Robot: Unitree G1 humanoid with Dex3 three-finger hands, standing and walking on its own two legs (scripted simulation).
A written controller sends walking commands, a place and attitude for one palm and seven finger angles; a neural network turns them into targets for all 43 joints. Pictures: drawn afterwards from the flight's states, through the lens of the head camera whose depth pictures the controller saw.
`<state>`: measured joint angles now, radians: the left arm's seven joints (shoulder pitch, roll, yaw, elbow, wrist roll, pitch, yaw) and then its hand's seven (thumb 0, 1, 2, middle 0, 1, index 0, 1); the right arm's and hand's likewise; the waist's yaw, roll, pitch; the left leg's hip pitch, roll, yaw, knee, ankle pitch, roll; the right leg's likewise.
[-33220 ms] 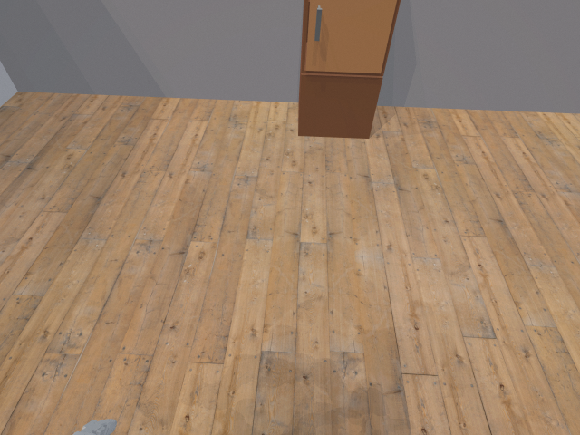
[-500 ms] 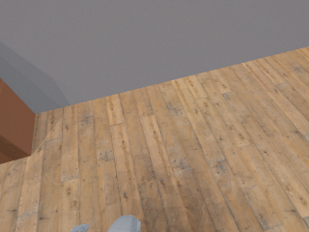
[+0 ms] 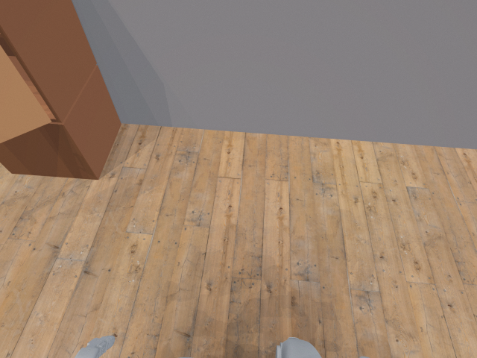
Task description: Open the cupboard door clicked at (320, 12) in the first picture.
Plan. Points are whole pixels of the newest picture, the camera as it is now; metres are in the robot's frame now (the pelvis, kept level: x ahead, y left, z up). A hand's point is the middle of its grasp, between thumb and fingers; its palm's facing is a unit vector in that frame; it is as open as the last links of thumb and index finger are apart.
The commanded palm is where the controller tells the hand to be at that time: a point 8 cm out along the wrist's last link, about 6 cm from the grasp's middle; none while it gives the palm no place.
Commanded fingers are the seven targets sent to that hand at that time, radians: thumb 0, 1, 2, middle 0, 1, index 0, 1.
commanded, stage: turn to face it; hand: left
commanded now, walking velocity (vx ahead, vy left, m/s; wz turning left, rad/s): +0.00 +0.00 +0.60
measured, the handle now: out of the picture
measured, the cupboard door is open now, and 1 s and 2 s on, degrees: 43 43 43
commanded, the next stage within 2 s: take the last steps up to it in 1.10 s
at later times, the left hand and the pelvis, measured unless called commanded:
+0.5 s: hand out of the picture +0.01 +0.14 -0.16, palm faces +0.35 -0.91 -0.24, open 7.4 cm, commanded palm none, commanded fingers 0.00 0.90 0.90 -0.20 -0.30 -0.20 -0.30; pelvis +0.02 -0.06 +0.00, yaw +20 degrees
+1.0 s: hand out of the picture +0.02 +0.16 -0.16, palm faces +0.52 -0.81 -0.26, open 7.4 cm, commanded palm none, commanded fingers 0.00 0.90 0.90 -0.20 -0.30 -0.20 -0.30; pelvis +0.04 -0.07 +0.00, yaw +32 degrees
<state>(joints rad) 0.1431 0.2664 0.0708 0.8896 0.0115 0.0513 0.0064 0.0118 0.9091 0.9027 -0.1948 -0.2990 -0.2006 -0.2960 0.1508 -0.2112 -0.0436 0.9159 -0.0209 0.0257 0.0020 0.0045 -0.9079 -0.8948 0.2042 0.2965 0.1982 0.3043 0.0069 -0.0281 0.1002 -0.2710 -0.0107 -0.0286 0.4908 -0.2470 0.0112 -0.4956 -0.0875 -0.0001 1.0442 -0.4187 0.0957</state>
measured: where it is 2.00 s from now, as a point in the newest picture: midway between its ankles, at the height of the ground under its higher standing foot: outside the picture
